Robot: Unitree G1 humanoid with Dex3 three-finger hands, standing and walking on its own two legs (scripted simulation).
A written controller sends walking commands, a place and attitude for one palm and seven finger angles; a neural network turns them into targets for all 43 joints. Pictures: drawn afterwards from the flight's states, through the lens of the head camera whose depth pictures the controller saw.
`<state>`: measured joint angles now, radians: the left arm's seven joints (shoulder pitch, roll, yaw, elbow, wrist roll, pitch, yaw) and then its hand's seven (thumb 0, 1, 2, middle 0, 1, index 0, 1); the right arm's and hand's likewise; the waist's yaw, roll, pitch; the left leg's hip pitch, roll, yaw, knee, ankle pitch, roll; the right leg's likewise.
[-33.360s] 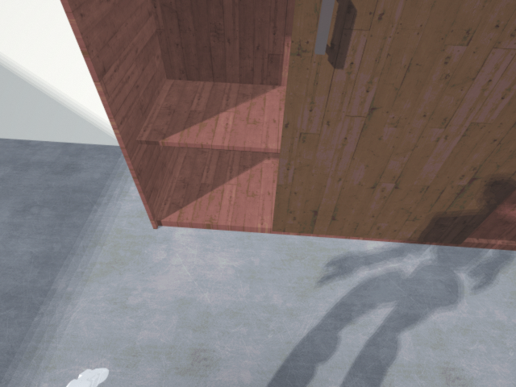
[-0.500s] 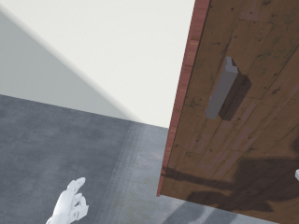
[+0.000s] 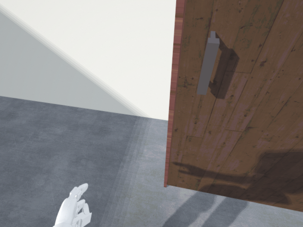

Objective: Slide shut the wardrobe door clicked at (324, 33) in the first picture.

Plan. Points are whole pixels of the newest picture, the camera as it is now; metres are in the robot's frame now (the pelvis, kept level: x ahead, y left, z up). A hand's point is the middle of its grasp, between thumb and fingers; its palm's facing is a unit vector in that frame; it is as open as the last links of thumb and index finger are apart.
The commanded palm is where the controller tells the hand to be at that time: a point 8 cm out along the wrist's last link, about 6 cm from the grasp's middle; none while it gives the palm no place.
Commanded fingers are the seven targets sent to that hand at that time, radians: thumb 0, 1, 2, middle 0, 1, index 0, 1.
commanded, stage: step back with the hand held close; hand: right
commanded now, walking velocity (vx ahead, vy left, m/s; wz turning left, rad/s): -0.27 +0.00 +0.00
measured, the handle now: (207, 64) +0.45 -0.11 +0.22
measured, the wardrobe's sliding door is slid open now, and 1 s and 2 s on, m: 0.00 0.00 0.00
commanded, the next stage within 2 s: stop stepping back and stand still in 0.80 s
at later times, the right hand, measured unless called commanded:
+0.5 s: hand out of the picture +0.15 -0.27 +0.19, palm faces +0.45 +0.79 -0.41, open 7.5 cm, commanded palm +0.09 -0.30 +0.19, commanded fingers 0.00 -0.90 -0.90 0.20 0.30 0.20 0.30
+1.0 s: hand out of the picture +0.05 -0.31 +0.19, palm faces +0.37 +0.85 -0.38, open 7.5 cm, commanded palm -0.02 -0.34 +0.19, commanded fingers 0.00 -0.90 -0.90 0.20 0.30 0.20 0.30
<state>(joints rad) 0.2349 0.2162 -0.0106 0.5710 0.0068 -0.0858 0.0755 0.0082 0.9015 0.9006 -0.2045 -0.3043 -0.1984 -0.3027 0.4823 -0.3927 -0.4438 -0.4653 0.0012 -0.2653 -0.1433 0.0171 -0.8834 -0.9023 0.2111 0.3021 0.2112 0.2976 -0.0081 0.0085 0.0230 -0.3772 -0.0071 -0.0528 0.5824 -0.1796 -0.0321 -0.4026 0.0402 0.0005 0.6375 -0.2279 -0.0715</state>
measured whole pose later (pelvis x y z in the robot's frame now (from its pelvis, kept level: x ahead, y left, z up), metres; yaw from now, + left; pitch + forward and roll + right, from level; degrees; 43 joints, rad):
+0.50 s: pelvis -0.06 -0.01 +0.01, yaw +2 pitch +4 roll +5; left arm 0.20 0.17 -0.01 0.65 0.05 -0.15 0.04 0.01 0.90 0.90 -0.20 -0.30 -0.20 -0.30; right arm 0.50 -0.41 -0.47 -0.52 0.04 -0.33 -0.14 0.02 -0.88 -0.90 0.21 0.30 0.21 0.30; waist -0.04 -0.01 -0.02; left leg -0.19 -0.07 -0.01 0.54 -0.41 0.00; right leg -0.50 -0.03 0.00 0.48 -0.04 -0.06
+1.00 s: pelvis -0.17 -0.05 +0.00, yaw +3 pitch +0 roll +7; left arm 0.23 0.19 0.00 0.63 0.04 -0.14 0.05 0.01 0.90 0.90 -0.20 -0.30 -0.20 -0.30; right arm 0.48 -0.48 -0.47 -0.54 0.07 -0.28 -0.12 0.02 -0.89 -0.90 0.21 0.30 0.21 0.30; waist 0.01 0.00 0.01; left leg -0.19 -0.13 0.03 0.60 -0.54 0.06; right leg -0.53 0.00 0.05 0.34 0.01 -0.03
